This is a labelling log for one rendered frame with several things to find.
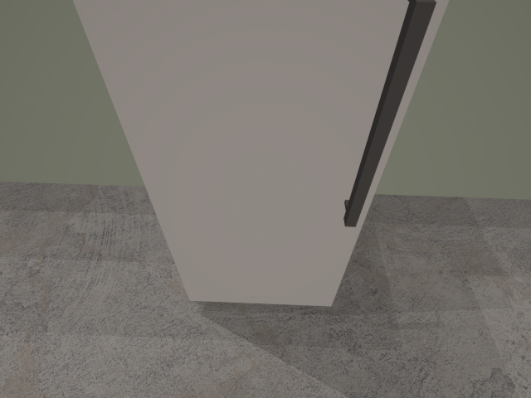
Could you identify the fridge door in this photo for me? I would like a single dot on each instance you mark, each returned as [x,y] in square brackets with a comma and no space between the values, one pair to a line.
[248,120]

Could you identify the handle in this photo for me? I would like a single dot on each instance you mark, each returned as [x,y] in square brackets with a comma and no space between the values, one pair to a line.
[409,42]

